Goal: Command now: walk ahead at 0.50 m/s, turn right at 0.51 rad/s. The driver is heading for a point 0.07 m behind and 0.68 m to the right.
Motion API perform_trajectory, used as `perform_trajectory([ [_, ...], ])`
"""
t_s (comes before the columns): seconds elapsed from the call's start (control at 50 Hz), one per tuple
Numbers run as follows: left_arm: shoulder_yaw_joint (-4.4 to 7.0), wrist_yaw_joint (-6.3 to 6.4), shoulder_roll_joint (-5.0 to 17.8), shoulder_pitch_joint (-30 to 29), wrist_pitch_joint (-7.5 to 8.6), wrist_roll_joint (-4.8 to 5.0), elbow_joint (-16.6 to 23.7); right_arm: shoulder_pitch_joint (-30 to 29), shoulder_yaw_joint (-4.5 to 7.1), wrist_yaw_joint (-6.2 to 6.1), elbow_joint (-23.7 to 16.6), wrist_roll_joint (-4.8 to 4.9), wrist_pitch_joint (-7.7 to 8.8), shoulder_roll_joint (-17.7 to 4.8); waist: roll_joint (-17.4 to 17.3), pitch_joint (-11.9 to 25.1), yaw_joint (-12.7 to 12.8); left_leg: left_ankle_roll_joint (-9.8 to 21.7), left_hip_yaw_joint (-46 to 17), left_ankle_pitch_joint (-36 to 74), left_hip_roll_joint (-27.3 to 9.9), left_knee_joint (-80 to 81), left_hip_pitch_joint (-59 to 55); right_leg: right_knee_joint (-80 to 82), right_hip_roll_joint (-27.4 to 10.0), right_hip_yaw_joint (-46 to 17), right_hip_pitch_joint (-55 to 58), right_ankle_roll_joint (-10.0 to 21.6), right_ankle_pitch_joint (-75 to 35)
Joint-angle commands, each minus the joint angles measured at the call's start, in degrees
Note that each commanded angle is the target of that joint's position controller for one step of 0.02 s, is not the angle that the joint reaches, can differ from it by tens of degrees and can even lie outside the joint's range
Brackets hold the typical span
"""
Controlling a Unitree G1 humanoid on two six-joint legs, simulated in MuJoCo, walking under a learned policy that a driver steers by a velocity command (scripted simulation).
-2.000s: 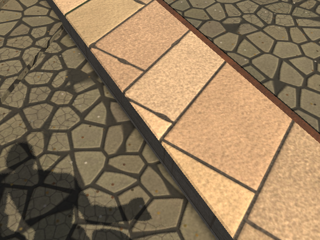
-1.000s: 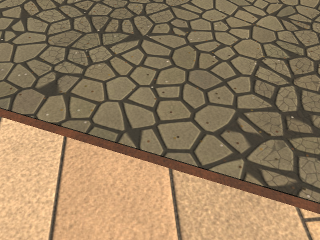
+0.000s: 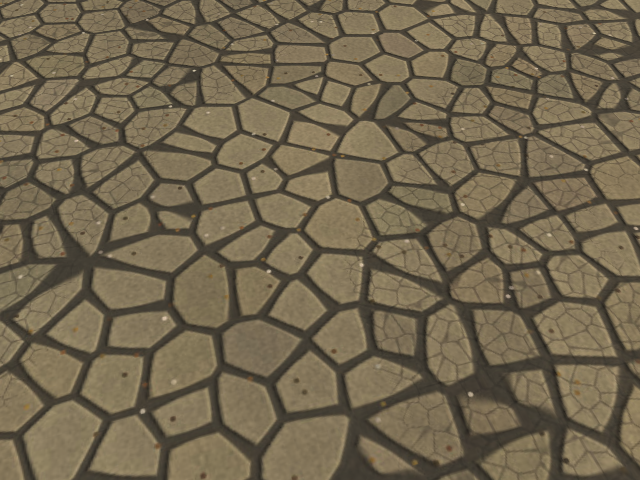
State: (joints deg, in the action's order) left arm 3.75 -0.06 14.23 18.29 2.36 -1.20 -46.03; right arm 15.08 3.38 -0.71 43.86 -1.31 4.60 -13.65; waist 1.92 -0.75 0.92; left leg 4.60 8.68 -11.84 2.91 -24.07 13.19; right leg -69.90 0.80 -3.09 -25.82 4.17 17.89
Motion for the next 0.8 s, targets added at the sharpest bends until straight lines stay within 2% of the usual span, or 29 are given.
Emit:
perform_trajectory([
  [0.02,0.3,-1.38,1.4,1.6,-1.39,-1.03,4.2,3.4,0.55,0.42,-1.4,0.77,2.53,-3.7,-5.6,-1.7,0.5,7.0,-14.0,12.9,-18.4,15.6,-3.4,0.3,-3.9,-1.3,-9.5,-0.9,-2.3],
  [0.08,0.0,-2.47,1.4,-5.5,-1.42,-1.08,7.3,5.3,0.6,0.76,0.0,0.25,2.72,-4.5,-6.1,-3.2,-0.4,5.3,-6.6,18.2,-16.1,16.1,-5.0,7.4,-4.8,0.4,-14.6,-1.6,-8.7],
  [0.14,-0.86,-3.61,0.2,-11.8,-1.13,-0.68,9.4,5.5,0.7,0.89,0.7,0.15,2.49,-5.3,-6.8,-3.7,-1.7,3.5,-0.1,21.1,-13.7,15.8,-4.2,21.7,-4.4,4.4,-10.4,-1.5,-16.3],
  [0.18,-1.09,-4.23,0.4,-15.9,-1.04,-0.57,10.8,7.3,1.05,0.41,1.4,0.39,2.28,-6.8,-6.4,-3.9,-3.0,2.8,1.4,22.4,-15.1,16.2,-6.1,28.2,-4.1,7.1,-7.7,-0.5,-18.3],
  [0.22,-0.92,-4.28,1.2,-18.0,-1.06,-0.86,11.8,9.2,1.25,-0.08,2.4,0.72,1.6,-7.8,-6.1,-4.4,-3.5,2.3,2.4,26.4,-17.0,14.6,-11.1,31.5,-3.6,8.4,-8.1,0.8,-16.5],
  [0.28,-0.09,-3.51,3.0,-16.3,-1.3,-1.45,12.2,9.8,1.62,-0.95,3.2,0.57,0.16,-10.1,-7.9,-1.4,-1.7,1.2,5.0,48.0,-18.4,4.7,-17.9,34.2,0.9,10.9,-3.3,3.9,-7.7],
  [0.3,0.41,-3.18,3.9,-12.2,-1.19,-1.62,11.2,9.7,1.84,-1.2,3.2,0.41,-0.59,-11.2,-8.3,1.3,0.1,1.1,5.7,53.7,-18.5,-2.7,-18.6,35.1,3.1,11.3,1.4,5.2,-4.4],
  [0.32,1.19,-2.68,5.0,-4.2,-0.58,-2.05,8.9,8.7,1.93,-1.31,2.8,0.58,-1.28,-11.7,-7.0,5.1,3.7,0.3,6.4,52.1,-17.7,-14.3,-15.6,39.1,5.1,10.5,10.6,6.6,-5.8],
  [0.34,2.51,-1.69,8.1,5.1,-0.18,-2.82,6.2,7.9,1.74,-1.21,1.3,0.66,-1.37,-11.2,-3.1,10.7,7.7,-1.8,6.7,37.3,-16.0,-30.6,-5.7,41.9,1.4,3.9,24.5,8.7,-7.7],
  [0.36,4.1,-0.87,15.5,3.0,-0.17,-2.76,7.4,12.1,-0.03,-0.19,-3.0,1.39,-1.27,-3.4,11.7,17.1,2.2,-5.5,5.5,-18.7,-6.6,-52.6,19.4,40.4,-18.7,-24.0,44.2,16.9,-24.8],
  [0.38,4.55,-0.25,15.5,6.6,-0.87,-0.06,9.3,7.3,0.8,-0.21,-4.5,0.8,-1.43,-7.9,4.9,23.6,6.4,-6.6,-6.1,-22.8,-1.9,-62.3,25.0,45.6,-22.5,-37.7,45.7,21.7,-39.1],
  [0.4,4.15,0.44,14.0,3.6,-1.08,0.55,8.3,3.1,0.49,-0.26,-5.8,1.29,-1.29,-6.8,0.9,16.4,4.6,-6.3,-9.7,-15.6,-5.6,-61.5,28.2,45.6,-20.6,-26.0,40.6,20.0,-49.0],
  [0.42,3.29,0.64,10.8,0.9,-0.99,1.15,7.7,2.1,-0.15,-0.46,-5.8,1.19,-0.85,-6.0,-1.0,10.3,2.6,-6.1,-9.4,-12.0,-7.2,-56.3,26.8,46.4,-17.9,-20.0,32.4,17.5,-52.4],
  [0.44,2.64,0.64,8.7,-1.5,-0.97,1.3,7.6,2.6,-0.05,-0.48,-5.1,0.47,-1.37,-6.1,-2.7,5.8,0.1,-6.3,-9.5,-11.7,-8.4,-52.0,24.4,47.8,-14.4,-15.7,25.4,14.4,-51.7],
  [0.46,1.99,0.69,7.1,-3.3,-1.03,1.7,7.7,3.8,0.04,-0.34,-5.0,-0.71,-2.49,-6.4,-2.4,4.3,-1.9,-6.9,-9.8,-11.6,-8.7,-49.4,20.9,49.3,-11.9,-13.1,19.9,13.0,-51.3],
  [0.48,1.6,0.55,6.7,-4.0,-0.9,1.5,7.8,5.3,0.06,-0.18,-4.5,-1.19,-3.69,-6.3,-1.7,4.9,-3.0,-7.3,-9.8,-11.4,-8.6,-47.1,18.3,50.0,-11.0,-11.8,17.3,12.2,-51.7],
  [0.52,1.95,0.19,8.6,-3.3,-0.44,0.86,7.0,5.7,-0.12,0.01,-4.3,-1.09,-5.03,-5.7,-1.7,6.0,-3.7,-7.9,-9.3,-9.9,-7.8,-43.8,17.2,50.1,-9.4,-10.4,15.2,11.9,-55.0],
  [0.56,2.26,0.19,9.9,-2.0,-0.45,0.56,6.5,3.8,-0.32,-0.15,-4.8,-0.83,-5.5,-5.3,-1.2,6.5,-3.2,-8.0,-9.2,-7.1,-7.5,-40.9,18.1,50.2,-8.4,-10.2,14.6,11.0,-54.4],
  [0.62,2.26,0.43,10.0,0.1,-1.15,0.84,5.8,-0.9,-0.29,-0.52,-6.2,-0.65,-6.06,-5.9,0.4,6.3,-1.5,-8.1,-9.9,-3.4,-7.2,-37.0,20.9,50.0,-7.3,-11.8,16.1,9.0,-49.0],
  [0.66,2.35,0.39,10.0,1.8,-1.45,0.75,5.5,-4.2,-0.31,-0.35,-7.1,-0.71,-6.24,-6.2,1.2,6.1,0.0,-8.2,-10.9,-1.3,-7.5,-34.4,23.0,52.3,-7.3,-15.4,17.7,8.9,-32.4],
  [0.7,2.49,0.2,10.0,3.3,-1.53,0.45,5.4,-8.4,-0.24,-0.09,-8.3,-0.78,-6.2,-6.7,1.8,3.9,1.9,-8.1,-12.2,0.5,-7.8,-30.5,26.6,55.1,-7.8,-19.9,20.0,9.8,-14.1],
  [0.72,2.55,0.16,10.0,4.2,-1.49,0.28,5.3,-10.3,-0.18,0.01,-8.8,-0.84,-6.0,-6.9,2.0,2.4,2.6,-8.1,-12.7,0.9,-7.7,-28.0,28.1,56.0,-7.9,-21.8,21.1,10.2,-8.2],
  [0.76,2.73,0.1,10.2,6.2,-1.26,0.12,4.7,-12.9,-0.22,0.23,-9.4,-0.83,-5.33,-6.9,2.0,0.5,4.0,-7.7,-13.1,0.7,-7.0,-23.3,29.3,56.3,-8.3,-24.2,23.4,10.8,-3.8],
  [0.8,2.89,0.04,10.7,7.7,-0.9,-0.17,4.3,-14.6,-0.42,0.45,-10.0,-0.68,-4.49,-6.6,2.2,-0.2,4.7,-7.3,-12.9,-0.9,-5.8,-19.3,28.1,54.9,-8.3,-25.2,24.5,11.2,-5.7],
])
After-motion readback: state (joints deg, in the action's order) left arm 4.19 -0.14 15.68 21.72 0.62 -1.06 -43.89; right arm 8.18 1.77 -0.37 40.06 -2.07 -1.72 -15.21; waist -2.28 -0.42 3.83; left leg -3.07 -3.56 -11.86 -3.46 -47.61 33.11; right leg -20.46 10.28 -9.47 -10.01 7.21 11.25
